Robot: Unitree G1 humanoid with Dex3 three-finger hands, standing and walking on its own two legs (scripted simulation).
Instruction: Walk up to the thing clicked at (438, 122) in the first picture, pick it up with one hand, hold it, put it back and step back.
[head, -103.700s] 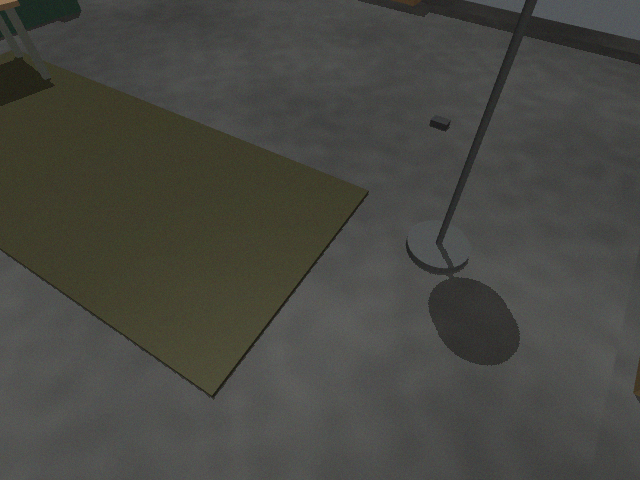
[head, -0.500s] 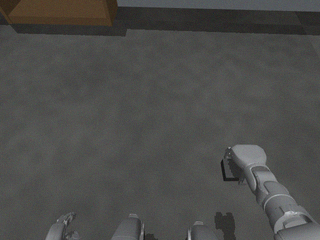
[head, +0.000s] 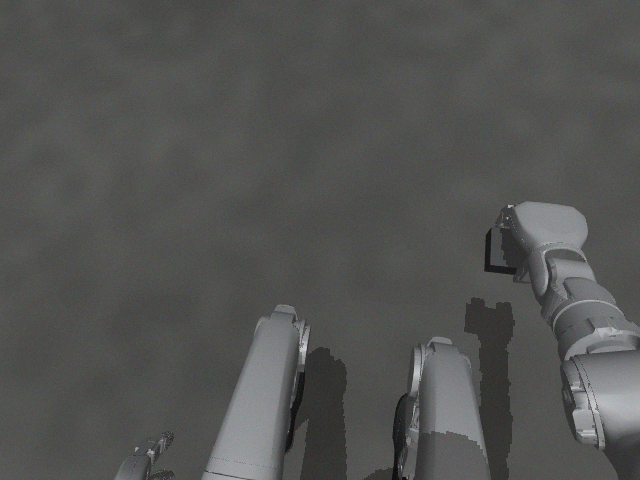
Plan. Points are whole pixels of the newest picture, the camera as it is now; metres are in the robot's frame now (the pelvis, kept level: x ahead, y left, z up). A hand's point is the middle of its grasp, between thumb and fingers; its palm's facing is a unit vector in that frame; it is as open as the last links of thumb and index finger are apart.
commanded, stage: crouch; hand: right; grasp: from above
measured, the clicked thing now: (520, 252) +0.44 -0.22 -0.18
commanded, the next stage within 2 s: lower in 1.10 s
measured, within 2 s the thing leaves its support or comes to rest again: neither
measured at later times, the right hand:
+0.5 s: hand (505, 259) +0.46 -0.23 -0.28, palm faces -0.48 +0.02 -0.87, open 8.7 cm
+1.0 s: hand (494, 261) +0.47 -0.23 -0.34, palm faces -0.48 +0.01 -0.88, open 8.7 cm
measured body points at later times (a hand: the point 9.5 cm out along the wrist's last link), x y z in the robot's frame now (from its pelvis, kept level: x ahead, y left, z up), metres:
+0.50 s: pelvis +0.00 +0.00 -0.11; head +0.24 -0.03 +0.27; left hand +0.05 +0.29 -0.22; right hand +0.48 -0.23 -0.23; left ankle +0.10 +0.16 -0.48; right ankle +0.06 -0.12 -0.48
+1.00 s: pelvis -0.02 +0.00 -0.16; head +0.23 -0.05 +0.21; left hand -0.01 +0.28 -0.26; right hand +0.49 -0.23 -0.29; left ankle +0.10 +0.15 -0.48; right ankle +0.06 -0.12 -0.48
